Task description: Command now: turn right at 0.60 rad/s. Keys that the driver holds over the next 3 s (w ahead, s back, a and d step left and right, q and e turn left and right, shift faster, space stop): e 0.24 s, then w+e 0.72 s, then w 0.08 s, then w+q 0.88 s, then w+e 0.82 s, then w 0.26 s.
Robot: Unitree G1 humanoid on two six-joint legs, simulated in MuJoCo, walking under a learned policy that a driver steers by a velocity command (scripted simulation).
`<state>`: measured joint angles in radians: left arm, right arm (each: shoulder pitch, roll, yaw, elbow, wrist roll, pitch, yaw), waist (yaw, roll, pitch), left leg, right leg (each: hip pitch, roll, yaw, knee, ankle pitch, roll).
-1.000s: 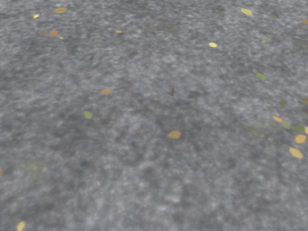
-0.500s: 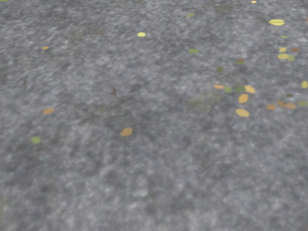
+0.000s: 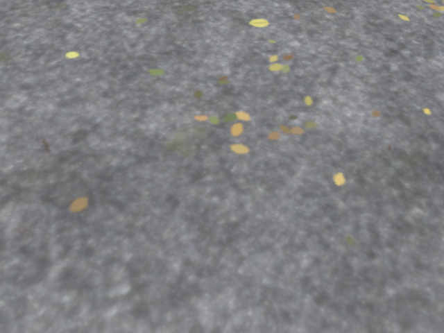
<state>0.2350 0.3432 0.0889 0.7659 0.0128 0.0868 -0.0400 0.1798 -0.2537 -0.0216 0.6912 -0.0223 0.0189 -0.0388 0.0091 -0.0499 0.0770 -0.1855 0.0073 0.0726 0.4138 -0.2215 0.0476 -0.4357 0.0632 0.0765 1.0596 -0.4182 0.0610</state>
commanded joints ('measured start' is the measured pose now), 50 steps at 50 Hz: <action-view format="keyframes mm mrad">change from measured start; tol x32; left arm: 1 -50 51 3 -84 -2 -7 -7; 50 -95 0 -32 -76 30 -98 -34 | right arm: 1 50 -175 -54 -30 -4 -11 2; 32 -195 -136 -45 -75 -4 -43 65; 50 207 -101 -36 78 3 -120 42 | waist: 1 -44 201 -84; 12 66 -217 -110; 50 -38 145 -18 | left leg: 1 175 262 -165 -87 374 174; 8 70 282 -70 30 420 125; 13 -426 37 -86 678 -375 -72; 30 -449 9 -108 277 -10 -100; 36 105 -38 -105 43 3 -52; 39 350 426 -863 -255 -649 105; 50 166 222 -108 -244 376 88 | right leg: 1 -83 -23 -45 -99 -28 1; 9 261 -13 -145 -597 127 -82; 12 373 -449 466 -746 702 -324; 16 362 -225 323 -874 -44 -279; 24 406 -202 370 -909 -14 -308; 35 167 -164 456 -750 194 -257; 40 -275 3 91 81 -47 -144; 50 -325 -74 -5 6 262 -94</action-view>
